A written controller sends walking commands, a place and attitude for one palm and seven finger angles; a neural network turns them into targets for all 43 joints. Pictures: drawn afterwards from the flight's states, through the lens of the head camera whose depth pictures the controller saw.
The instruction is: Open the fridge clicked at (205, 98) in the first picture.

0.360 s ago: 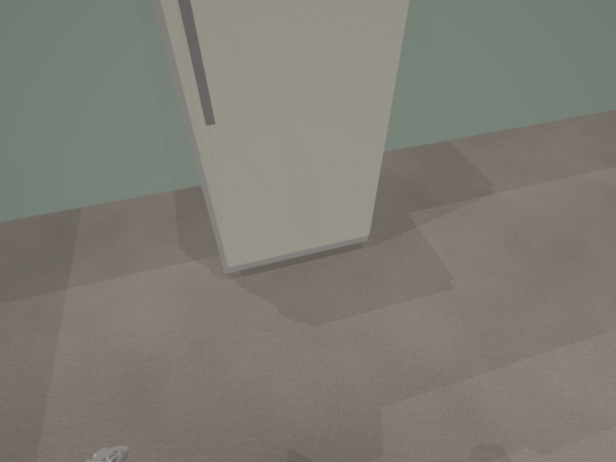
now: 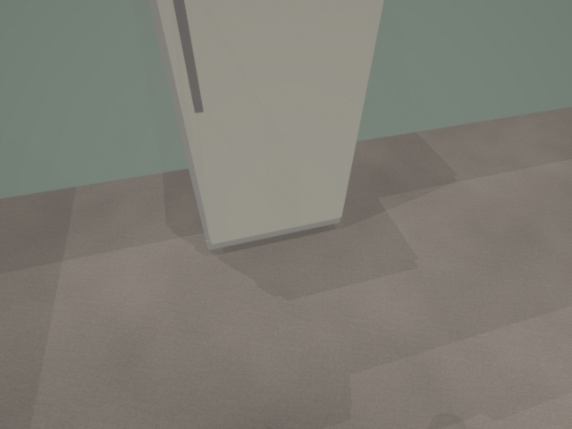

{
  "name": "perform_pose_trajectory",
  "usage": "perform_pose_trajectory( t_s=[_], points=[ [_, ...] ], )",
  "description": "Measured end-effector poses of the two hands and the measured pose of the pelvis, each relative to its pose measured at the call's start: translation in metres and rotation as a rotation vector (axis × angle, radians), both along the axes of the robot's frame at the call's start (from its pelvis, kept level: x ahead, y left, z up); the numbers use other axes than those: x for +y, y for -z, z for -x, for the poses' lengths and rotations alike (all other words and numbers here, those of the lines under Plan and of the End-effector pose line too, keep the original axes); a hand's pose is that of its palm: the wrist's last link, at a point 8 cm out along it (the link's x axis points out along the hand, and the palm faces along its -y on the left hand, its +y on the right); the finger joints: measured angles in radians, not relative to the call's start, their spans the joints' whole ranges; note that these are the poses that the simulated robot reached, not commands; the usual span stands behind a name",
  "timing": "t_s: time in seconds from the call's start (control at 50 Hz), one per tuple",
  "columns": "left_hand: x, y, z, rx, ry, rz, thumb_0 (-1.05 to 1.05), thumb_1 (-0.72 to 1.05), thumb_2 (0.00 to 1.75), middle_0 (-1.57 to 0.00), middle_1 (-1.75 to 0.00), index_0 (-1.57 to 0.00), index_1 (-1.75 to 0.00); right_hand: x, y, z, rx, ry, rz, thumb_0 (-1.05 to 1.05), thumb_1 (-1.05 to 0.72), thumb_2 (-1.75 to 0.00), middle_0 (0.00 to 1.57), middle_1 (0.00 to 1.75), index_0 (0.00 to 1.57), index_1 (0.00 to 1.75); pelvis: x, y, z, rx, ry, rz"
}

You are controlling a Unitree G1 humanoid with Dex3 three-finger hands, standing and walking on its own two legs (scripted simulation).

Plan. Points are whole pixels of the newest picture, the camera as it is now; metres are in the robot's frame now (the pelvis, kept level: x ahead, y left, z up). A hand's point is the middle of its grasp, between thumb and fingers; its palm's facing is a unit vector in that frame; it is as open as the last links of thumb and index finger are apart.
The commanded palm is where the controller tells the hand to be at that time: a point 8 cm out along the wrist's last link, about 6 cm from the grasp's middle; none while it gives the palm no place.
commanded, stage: stand and wait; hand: left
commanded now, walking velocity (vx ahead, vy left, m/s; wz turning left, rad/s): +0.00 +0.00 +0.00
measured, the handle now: (184, 34) +0.92 +0.31 +0.16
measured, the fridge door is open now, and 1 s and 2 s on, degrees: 0 0 0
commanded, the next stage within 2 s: look at it before walking up in 0.46 s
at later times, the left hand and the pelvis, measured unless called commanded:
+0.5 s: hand out of the picture +0.06 +0.25 -0.15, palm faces -0.02 -0.94 -0.34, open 7.4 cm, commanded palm none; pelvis -0.01 +0.01 +0.00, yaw +0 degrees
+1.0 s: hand out of the picture +0.07 +0.25 -0.15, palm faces -0.02 -0.94 -0.34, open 7.4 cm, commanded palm none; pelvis +0.00 +0.00 +0.01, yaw +0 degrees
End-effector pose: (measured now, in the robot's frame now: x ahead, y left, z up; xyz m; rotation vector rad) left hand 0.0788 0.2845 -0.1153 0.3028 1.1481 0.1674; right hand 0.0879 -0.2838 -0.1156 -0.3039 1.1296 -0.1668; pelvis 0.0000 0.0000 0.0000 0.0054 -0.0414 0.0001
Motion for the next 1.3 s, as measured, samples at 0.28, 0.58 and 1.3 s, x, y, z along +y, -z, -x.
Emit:
perform_pose_trajectory(
  t_s=[0.28, 0.58, 1.3],
  points=[
    [0.013, 0.002, 0.028, 0.079, -0.030, -0.016, 0.01, 0.91, 0.90, -0.21, -0.30, -0.20, -0.30, -0.004, 0.003, 0.033, 0.091, 0.034, 0.013, 0.01, -0.91, -0.90, 0.20, 0.30, 0.20, 0.30, 0.003, -0.002, 0.005, -0.001, 0.000, 0.003],
    [0.014, -0.002, 0.017, 0.048, -0.021, -0.018, 0.01, 0.91, 0.90, -0.21, -0.30, -0.20, -0.30, -0.001, 0.002, 0.025, 0.065, 0.028, 0.006, 0.01, -0.91, -0.90, 0.20, 0.30, 0.20, 0.30, 0.006, -0.004, 0.005, 0.000, 0.000, 0.001],
    [0.001, 0.003, 0.012, 0.087, -0.025, -0.004, 0.01, 0.91, 0.90, -0.20, -0.30, -0.20, -0.30, -0.003, 0.006, 0.019, 0.089, 0.044, 0.000, 0.01, -0.91, -0.90, 0.20, 0.30, 0.20, 0.30, -0.001, -0.003, -0.010, 0.010, 0.028, 0.006]
  ],
)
